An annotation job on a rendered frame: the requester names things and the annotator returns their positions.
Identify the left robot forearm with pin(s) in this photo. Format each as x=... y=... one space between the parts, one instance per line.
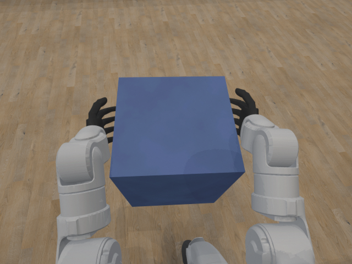
x=81 y=180

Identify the right robot thigh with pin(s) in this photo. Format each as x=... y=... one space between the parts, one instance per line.
x=203 y=252

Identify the right robot hand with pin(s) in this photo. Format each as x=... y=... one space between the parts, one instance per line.
x=247 y=108

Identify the robot right upper arm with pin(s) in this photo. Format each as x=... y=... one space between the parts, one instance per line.
x=277 y=243

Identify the right robot shin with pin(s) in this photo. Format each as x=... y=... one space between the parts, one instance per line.
x=196 y=240

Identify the right robot forearm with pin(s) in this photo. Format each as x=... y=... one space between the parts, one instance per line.
x=276 y=166

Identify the left robot hand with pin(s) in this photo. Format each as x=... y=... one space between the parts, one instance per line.
x=95 y=116

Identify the carton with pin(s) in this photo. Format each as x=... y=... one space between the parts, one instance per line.
x=174 y=140

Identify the robot left upper arm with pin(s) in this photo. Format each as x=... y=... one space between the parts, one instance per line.
x=104 y=250

